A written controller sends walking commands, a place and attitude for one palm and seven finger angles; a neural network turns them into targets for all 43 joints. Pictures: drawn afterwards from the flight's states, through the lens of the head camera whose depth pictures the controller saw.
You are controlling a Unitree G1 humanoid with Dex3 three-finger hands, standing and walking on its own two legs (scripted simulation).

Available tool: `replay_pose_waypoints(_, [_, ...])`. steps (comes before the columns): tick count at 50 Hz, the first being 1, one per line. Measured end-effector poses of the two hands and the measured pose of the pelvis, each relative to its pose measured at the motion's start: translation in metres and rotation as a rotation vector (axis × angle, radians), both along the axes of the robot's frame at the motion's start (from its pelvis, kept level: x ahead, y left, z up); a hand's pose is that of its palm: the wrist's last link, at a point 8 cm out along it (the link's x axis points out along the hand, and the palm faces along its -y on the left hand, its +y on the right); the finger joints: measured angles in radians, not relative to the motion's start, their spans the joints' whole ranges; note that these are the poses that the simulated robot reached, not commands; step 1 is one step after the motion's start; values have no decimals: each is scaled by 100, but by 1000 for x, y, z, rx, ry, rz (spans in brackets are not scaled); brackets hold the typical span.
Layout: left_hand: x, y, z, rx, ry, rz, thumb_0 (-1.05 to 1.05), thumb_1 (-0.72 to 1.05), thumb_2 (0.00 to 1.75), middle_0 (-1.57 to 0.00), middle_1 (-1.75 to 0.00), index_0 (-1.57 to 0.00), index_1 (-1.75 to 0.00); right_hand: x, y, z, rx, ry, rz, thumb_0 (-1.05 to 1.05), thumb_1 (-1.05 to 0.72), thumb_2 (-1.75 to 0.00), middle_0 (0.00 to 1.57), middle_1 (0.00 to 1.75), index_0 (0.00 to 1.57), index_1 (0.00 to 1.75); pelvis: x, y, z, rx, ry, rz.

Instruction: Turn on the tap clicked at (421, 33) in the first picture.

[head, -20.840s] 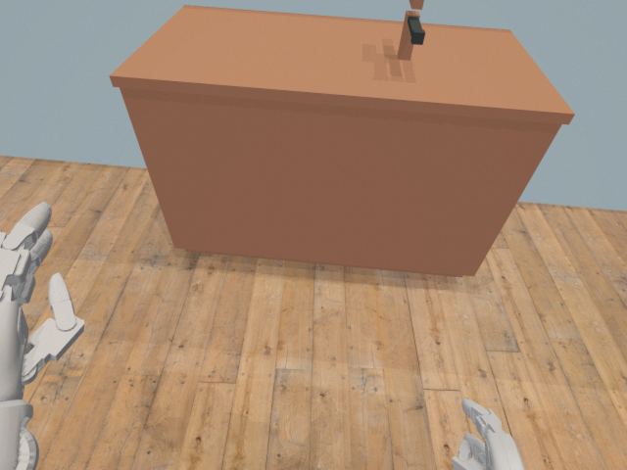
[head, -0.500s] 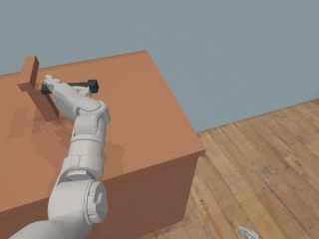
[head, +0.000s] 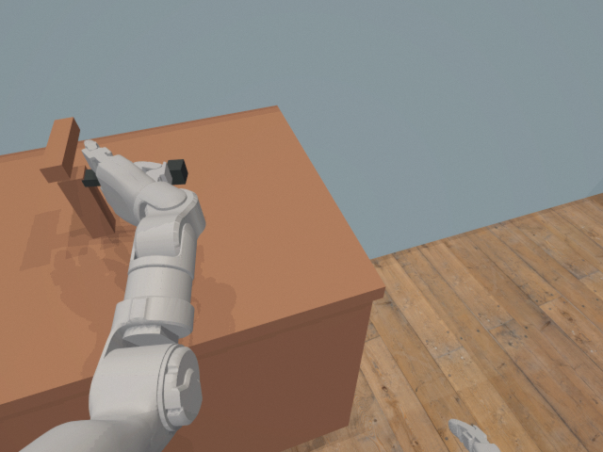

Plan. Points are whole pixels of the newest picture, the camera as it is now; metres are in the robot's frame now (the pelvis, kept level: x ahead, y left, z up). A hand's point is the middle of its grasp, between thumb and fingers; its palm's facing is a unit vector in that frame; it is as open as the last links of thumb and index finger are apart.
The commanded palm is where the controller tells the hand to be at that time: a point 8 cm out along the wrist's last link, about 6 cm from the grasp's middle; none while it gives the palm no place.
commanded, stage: lift the hand up off the lever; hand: left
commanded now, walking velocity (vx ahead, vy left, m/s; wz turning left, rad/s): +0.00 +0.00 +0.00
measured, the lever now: (176, 172) +0.49 +0.22 +0.14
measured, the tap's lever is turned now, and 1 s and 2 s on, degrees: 76 76 76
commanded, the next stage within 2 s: draw the hand back beside the body in 0.78 s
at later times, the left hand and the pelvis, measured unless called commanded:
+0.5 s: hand (161, 162) +0.42 +0.20 +0.21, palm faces +0.79 -0.61 -0.02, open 7.8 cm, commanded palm +0.36 +0.21 +0.21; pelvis +0.00 +0.00 +0.00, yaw +0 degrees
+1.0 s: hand (184, 156) +0.41 +0.17 +0.22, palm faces +0.59 -0.81 -0.07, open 7.8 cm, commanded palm +0.34 +0.21 +0.21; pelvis +0.00 +0.00 +0.00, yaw -1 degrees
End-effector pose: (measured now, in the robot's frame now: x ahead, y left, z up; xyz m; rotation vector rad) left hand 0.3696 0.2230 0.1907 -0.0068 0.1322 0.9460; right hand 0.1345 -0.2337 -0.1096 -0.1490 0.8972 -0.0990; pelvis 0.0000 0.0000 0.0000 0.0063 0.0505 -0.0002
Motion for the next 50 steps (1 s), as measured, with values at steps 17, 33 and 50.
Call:
replay_pose_waypoints(17, [0,-1,12,-10,-11,-26,1,90,90,-15,-15,-15,-15,21,6,8,6,-40,18,1,-91,-90,20,30,20,30,3,1,2,2,-15,1])
replay_pose_waypoints(33, [-12,-7,25,0,-34,-52,1,90,90,-14,-15,-15,-15,34,14,12,27,-68,48,1,-91,-90,20,30,20,30,1,1,4,1,-40,5])
replay_pose_waypoints(50, [-7,-23,31,111,-83,-323,1,90,90,-14,-15,-15,-15,20,4,14,9,-52,-21,1,-91,-90,20,30,20,30,-1,-3,5,10,-55,-16])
